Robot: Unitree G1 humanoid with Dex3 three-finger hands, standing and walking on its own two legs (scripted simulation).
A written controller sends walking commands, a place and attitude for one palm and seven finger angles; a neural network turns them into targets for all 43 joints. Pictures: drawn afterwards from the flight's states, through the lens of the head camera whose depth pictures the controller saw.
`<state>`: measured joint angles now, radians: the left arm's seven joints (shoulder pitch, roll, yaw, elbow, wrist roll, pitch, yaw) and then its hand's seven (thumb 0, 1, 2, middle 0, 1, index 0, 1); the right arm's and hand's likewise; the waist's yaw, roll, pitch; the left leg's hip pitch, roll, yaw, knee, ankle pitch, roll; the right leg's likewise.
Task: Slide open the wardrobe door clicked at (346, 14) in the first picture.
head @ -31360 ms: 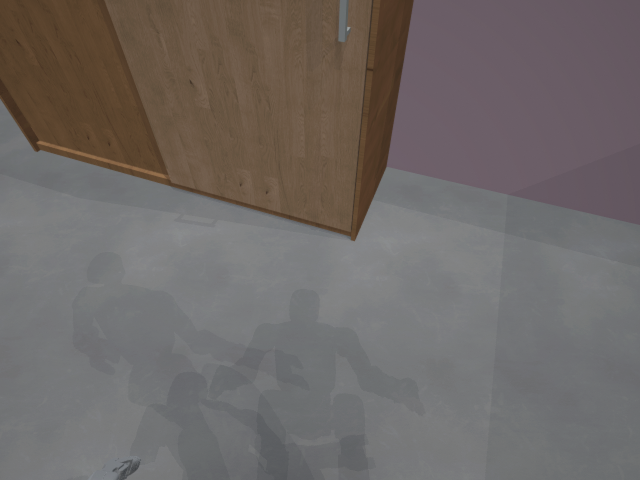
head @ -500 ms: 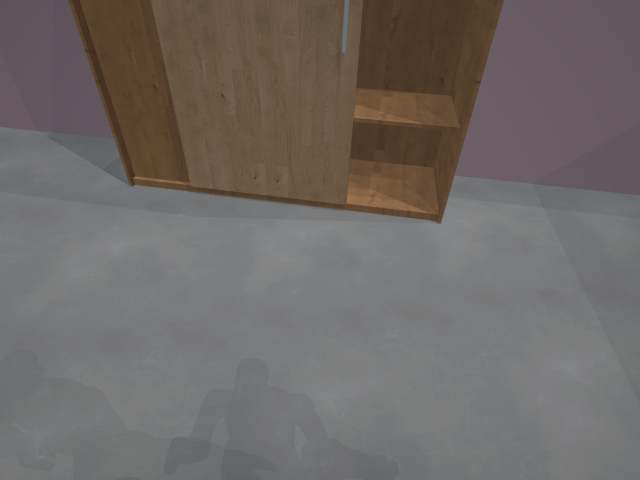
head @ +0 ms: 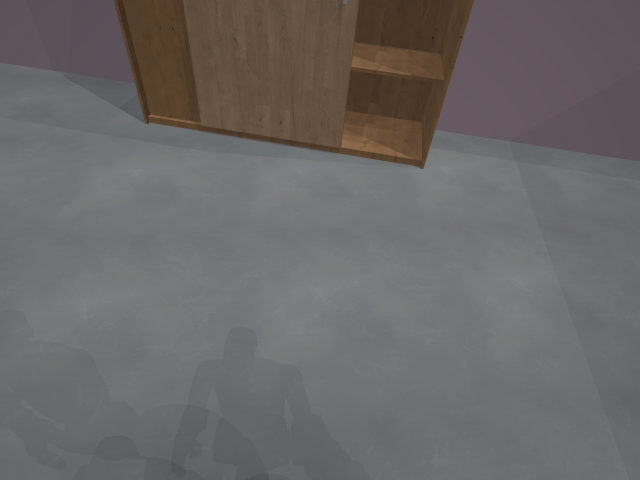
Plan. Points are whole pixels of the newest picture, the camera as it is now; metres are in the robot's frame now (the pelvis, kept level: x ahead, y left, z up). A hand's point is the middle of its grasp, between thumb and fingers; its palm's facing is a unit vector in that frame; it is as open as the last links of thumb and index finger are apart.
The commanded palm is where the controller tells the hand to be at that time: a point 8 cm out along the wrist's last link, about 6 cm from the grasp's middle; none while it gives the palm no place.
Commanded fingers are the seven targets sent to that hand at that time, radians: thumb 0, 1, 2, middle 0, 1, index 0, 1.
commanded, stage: relax the arm and regain balance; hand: right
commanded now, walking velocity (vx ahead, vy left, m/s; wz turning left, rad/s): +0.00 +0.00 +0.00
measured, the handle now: out of the picture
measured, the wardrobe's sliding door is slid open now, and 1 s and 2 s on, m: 0.50 0.50 0.50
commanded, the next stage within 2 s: step back with the hand held close in 0.78 s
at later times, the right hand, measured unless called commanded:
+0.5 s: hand out of the picture -0.23 -0.19 -0.16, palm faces -0.04 +0.97 -0.25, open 16.3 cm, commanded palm none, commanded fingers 0.00 0.50 -0.30 0.15 0.30 0.15 0.30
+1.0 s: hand out of the picture -0.05 -0.29 -0.04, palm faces +0.24 +0.87 -0.44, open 14.3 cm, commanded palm -0.09 -0.29 +0.18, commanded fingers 0.00 -0.90 -0.90 0.20 0.30 0.20 0.30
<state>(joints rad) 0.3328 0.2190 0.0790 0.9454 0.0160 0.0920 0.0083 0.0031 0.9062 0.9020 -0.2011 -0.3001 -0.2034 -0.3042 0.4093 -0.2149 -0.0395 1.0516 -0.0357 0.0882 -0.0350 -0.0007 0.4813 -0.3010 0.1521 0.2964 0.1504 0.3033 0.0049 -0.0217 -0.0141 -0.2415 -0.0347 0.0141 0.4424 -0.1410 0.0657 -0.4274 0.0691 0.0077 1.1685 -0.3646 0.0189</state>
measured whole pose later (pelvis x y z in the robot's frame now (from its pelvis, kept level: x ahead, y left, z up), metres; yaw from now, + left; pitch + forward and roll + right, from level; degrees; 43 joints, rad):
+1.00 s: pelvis -0.22 -0.01 +0.00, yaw -3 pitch +1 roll +1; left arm 0.30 0.26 0.02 0.93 -0.04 -0.14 0.11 0.01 0.91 0.90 -0.20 -0.30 -0.20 -0.30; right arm 0.39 -0.40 -0.16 -0.07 0.06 0.27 -0.11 -0.03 0.16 -0.45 0.17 0.30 0.17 0.30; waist -0.06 0.02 0.14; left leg -0.26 -0.03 0.01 0.50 -0.26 0.00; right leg -0.33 0.03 0.05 0.52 -0.23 0.00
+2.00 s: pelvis -0.31 -0.05 +0.00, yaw +3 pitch +2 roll +4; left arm 0.21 0.17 -0.01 0.60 0.00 -0.14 0.03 0.01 0.91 0.90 -0.20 -0.30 -0.20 -0.30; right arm 0.55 -0.41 -0.43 -0.60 0.08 -0.26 -0.06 0.02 -0.89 -0.90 0.21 0.30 0.21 0.31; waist -0.02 0.03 0.05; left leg -0.29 -0.10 -0.02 0.71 -0.37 -0.02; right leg -0.37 0.02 0.04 0.38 -0.05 -0.07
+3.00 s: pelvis -0.53 -0.07 +0.00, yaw -1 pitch -2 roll +0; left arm 0.25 0.19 -0.02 0.57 -0.01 -0.09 0.04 0.01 0.91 0.90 -0.20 -0.30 -0.20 -0.30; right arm 0.58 -0.39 -0.36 -0.52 0.03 -0.22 -0.12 0.02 -0.89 -0.90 0.21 0.30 0.21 0.31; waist -0.02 0.02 -0.03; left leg -0.28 -0.03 0.03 0.47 -0.19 0.01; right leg -0.11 0.02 -0.04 0.47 -0.34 -0.04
